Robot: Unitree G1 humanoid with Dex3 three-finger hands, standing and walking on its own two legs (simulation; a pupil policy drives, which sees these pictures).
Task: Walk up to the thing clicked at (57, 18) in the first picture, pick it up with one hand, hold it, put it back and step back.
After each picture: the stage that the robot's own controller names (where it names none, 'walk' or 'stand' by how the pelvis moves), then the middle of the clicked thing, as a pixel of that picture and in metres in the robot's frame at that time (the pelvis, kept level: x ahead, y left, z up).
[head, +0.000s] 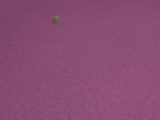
stand; (57, 20) +1.74 +0.35 -0.72
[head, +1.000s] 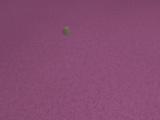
walk; (67, 31) +1.61 +0.37 -0.72
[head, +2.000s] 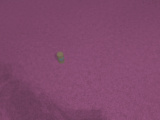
walk; (60, 57) +1.02 +0.31 -0.71
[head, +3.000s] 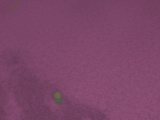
walk; (58, 98) +0.63 +0.27 -0.72
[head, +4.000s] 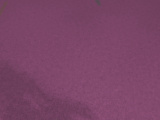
walk; out of the picture +0.41 +0.16 -0.69
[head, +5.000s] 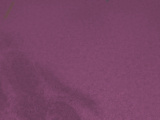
stand; out of the picture +0.35 +0.18 -0.72
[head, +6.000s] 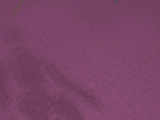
stand; out of the picture +0.34 +0.16 -0.72
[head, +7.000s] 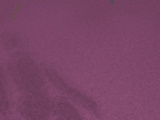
stand; out of the picture +0.36 +0.17 -0.73
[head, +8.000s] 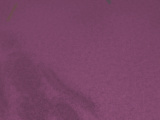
stand; out of the picture +0.34 +0.18 -0.73
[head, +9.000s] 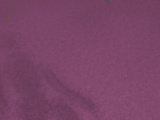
stand; out of the picture +0.34 +0.19 -0.73
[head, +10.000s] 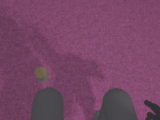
go down; (42, 74) +0.40 +0.19 -0.42
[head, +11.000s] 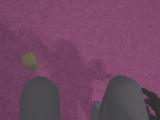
go down; (30, 62) +0.42 +0.22 -0.31
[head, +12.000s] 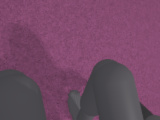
close in; out of the picture +0.41 +0.25 -0.23
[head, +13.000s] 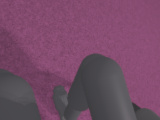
close; out of the picture +0.40 +0.26 -0.22
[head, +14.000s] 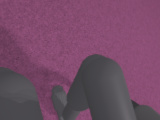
lift; out of the picture +0.39 +0.26 -0.22
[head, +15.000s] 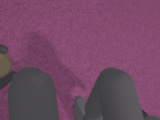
lift; out of the picture +0.33 +0.25 -0.14
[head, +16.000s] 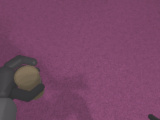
lift; (31, 84) +0.32 +0.18 +0.03
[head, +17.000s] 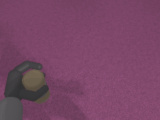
hold; (37, 87) +0.32 +0.17 +0.00
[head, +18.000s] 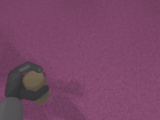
hold; (37, 88) +0.32 +0.17 -0.01
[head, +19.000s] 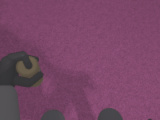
crouch; (31, 72) +0.37 +0.18 -0.06
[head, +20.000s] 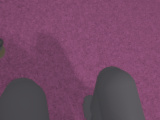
lower; out of the picture +0.45 +0.25 -0.13
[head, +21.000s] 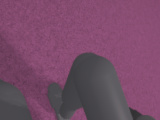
lower; out of the picture +0.43 +0.28 -0.23
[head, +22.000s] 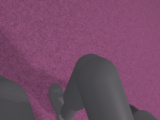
lower; out of the picture +0.42 +0.28 -0.23
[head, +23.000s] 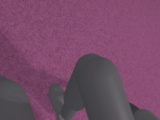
lower; out of the picture +0.42 +0.28 -0.23
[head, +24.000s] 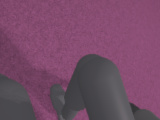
lower; out of the picture +0.42 +0.28 -0.23
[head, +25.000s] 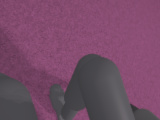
open; out of the picture +0.41 +0.26 -0.23
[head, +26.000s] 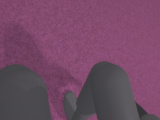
stand; out of the picture +0.41 +0.25 -0.24
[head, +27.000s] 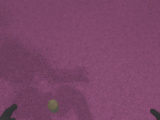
stand; (53, 106) +0.38 +0.18 -0.59
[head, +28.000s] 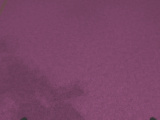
stand; out of the picture +0.37 +0.17 -0.67
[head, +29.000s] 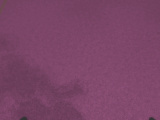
stand; out of the picture +0.36 +0.17 -0.67
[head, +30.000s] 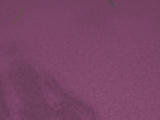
stand; out of the picture +0.39 +0.16 -0.72
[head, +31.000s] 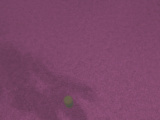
walk; (68, 102) +0.44 +0.13 -0.70
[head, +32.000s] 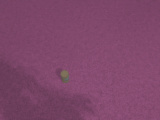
walk; (65, 76) +0.67 +0.15 -0.69
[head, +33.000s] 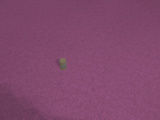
stand; (63, 64) +0.97 +0.20 -0.70
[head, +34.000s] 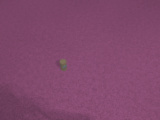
stand; (63, 65) +0.96 +0.21 -0.72
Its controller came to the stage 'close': yes
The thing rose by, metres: 0.71
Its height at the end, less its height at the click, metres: +0.00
